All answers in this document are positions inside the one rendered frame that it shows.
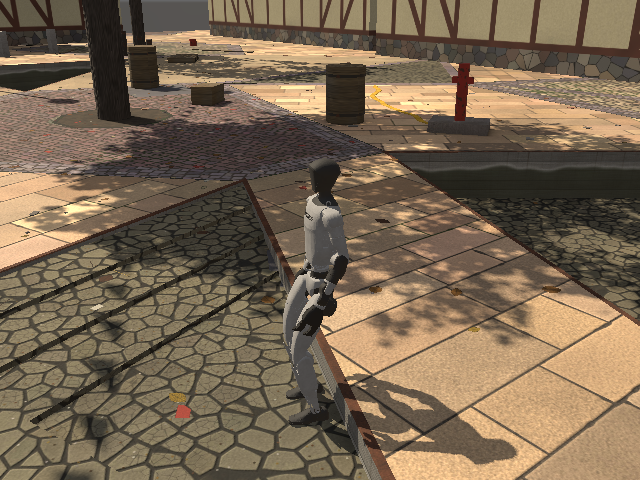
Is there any left robot upper arm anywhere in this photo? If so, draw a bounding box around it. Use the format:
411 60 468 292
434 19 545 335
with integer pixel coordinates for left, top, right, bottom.
322 207 349 266

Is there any robot left hand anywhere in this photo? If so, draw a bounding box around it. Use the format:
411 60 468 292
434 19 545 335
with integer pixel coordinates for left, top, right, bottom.
292 305 324 337

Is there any robot right hand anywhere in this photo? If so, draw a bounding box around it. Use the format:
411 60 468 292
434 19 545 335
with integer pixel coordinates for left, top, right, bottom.
293 268 308 298

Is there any robot right foot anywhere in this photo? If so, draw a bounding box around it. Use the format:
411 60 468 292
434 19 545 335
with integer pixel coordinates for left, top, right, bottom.
286 381 323 399

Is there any left robot forearm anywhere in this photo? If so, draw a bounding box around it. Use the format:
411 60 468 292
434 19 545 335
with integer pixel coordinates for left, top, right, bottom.
312 255 348 310

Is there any left robot thigh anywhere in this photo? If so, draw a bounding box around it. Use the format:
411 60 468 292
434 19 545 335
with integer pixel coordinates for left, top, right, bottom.
291 294 337 370

